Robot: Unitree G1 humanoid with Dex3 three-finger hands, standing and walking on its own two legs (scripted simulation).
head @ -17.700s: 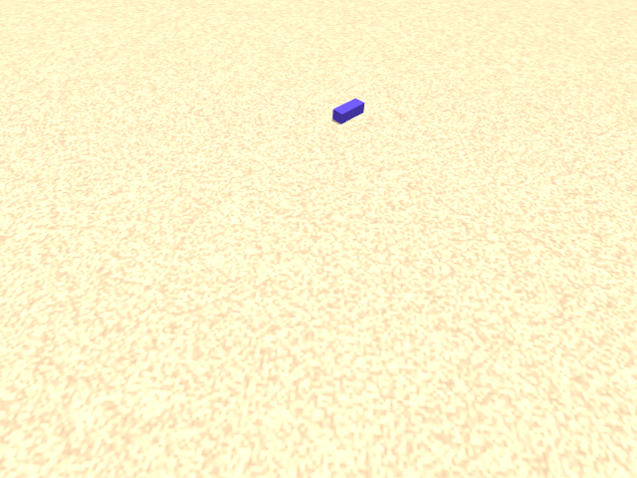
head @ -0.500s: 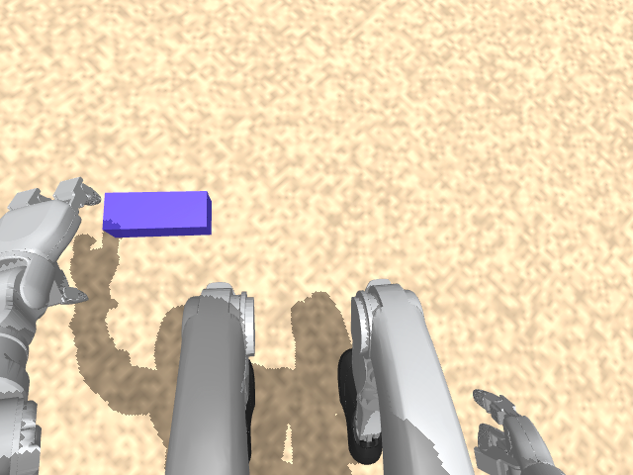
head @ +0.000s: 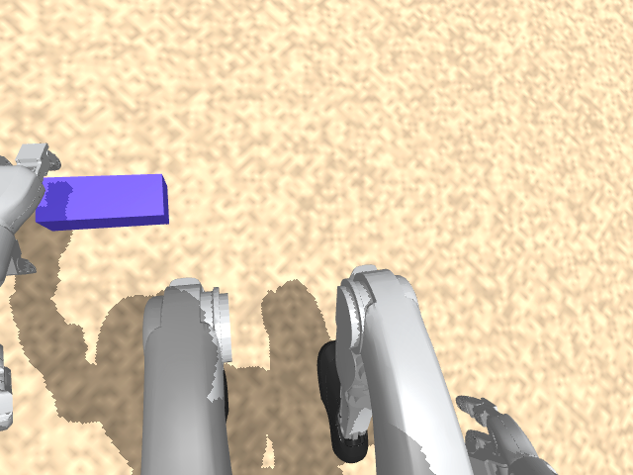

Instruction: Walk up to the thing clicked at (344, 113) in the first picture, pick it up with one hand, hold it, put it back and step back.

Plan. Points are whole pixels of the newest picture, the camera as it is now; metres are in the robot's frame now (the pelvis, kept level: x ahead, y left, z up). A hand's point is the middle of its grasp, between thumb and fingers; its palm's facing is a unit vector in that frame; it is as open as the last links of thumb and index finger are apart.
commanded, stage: rise first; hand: left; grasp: from above
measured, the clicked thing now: (107, 202) +0.48 +0.30 -0.32
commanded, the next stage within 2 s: none
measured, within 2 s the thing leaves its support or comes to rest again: neither
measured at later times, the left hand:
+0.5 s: hand (38, 212) +0.42 +0.34 -0.18, palm faces -0.45 -0.08 -0.89, open 14.2 cm
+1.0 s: hand (48, 211) +0.43 +0.33 -0.20, palm faces -0.45 -0.09 -0.89, open 14.2 cm
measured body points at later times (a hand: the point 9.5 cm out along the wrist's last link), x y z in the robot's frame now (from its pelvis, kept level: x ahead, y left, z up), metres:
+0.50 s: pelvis +0.00 +0.00 -0.02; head +0.23 +0.08 +0.36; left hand +0.44 +0.34 -0.13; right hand +0.07 -0.28 -0.13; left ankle +0.08 +0.12 -0.32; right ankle +0.10 -0.12 -0.32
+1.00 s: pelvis +0.01 +0.00 -0.03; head +0.25 +0.08 +0.35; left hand +0.45 +0.34 -0.15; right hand +0.08 -0.27 -0.13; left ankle +0.08 +0.12 -0.32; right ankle +0.10 -0.12 -0.32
